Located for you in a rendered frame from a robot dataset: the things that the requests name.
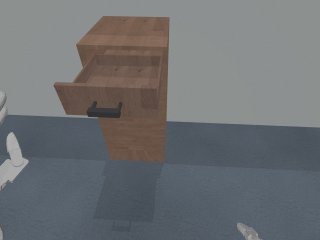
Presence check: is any robot left hand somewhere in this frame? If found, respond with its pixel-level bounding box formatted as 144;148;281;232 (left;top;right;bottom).
0;91;29;193

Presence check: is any drawer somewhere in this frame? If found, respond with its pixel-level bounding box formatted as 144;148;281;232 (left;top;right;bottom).
53;54;163;119

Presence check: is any handle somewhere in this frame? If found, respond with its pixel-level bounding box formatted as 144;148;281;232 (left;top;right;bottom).
86;101;122;118

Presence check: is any robot right hand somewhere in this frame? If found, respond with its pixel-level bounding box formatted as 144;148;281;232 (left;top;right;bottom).
237;222;262;240

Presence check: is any cabinet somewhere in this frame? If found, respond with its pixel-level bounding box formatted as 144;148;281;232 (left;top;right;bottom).
76;16;170;162

